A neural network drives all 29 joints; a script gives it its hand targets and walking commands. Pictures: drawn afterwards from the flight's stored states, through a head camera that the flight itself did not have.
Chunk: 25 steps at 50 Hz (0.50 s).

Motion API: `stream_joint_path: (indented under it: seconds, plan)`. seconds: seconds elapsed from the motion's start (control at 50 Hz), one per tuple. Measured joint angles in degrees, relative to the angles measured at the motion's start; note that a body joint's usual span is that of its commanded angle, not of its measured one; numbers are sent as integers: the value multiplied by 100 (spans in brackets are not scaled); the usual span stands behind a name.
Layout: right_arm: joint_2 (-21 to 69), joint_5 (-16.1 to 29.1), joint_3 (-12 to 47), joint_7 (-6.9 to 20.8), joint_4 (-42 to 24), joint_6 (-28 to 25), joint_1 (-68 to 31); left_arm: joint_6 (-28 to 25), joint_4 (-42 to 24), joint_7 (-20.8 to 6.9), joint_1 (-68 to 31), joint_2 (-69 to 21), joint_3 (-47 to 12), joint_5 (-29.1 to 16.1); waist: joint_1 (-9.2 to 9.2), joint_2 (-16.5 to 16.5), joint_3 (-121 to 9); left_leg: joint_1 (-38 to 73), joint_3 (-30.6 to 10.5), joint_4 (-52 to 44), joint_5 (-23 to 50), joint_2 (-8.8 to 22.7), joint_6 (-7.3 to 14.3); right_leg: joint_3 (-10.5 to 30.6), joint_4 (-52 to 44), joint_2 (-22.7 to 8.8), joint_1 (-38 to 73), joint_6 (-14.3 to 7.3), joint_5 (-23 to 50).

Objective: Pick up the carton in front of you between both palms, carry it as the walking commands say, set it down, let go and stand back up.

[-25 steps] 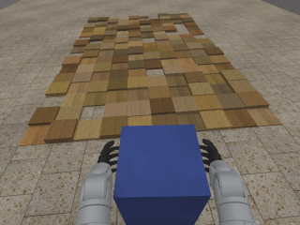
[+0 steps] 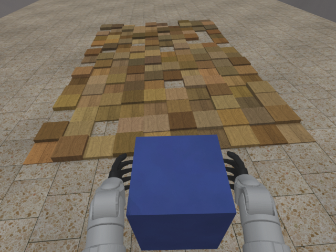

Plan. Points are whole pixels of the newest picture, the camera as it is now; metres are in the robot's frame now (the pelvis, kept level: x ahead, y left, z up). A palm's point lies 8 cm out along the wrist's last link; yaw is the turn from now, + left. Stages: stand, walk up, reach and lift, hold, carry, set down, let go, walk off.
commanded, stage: hold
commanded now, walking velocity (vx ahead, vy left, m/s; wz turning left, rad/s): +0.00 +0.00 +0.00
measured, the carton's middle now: (177, 194) +0.30 +0.00 -0.02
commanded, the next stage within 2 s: carry in 0.64 s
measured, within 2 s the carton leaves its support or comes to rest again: neither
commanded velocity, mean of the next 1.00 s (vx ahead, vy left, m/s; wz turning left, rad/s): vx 0.20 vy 0.00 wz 0.00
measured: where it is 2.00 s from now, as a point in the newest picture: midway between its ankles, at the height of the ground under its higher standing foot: (165, 208)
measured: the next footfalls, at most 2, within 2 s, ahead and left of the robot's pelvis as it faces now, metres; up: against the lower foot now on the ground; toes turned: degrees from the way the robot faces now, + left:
right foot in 1.10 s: +0.21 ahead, -0.08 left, +0.00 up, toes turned -9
left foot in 1.48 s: +0.52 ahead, +0.15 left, +0.00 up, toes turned +14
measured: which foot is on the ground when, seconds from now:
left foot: down 0.00-1.00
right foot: down 0.00-0.90, up 0.92-1.00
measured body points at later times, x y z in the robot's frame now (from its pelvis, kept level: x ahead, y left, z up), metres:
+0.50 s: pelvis +0.01 +0.00 +0.00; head -0.03 +0.00 +0.45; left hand +0.31 +0.15 +0.04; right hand +0.31 -0.15 +0.04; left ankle +0.02 +0.13 -0.74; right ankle +0.03 -0.13 -0.74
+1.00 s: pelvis +0.09 +0.02 -0.01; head +0.05 +0.02 +0.44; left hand +0.37 +0.18 +0.07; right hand +0.37 -0.12 +0.07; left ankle +0.02 +0.14 -0.74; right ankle +0.06 -0.10 -0.72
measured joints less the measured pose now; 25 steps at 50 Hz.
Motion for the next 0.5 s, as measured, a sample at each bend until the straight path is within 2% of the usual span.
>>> stream_joint_path:
  seconds: [0.5]
  plan:
    - [-60, 43, 244, -13, -226, 60, 252, 65, -239, -3, 259, 63, -239, -24, 4, 0, -42, 133, 6, -174, 3, 10, 6, 11, -182, -2, 134, 1, 10]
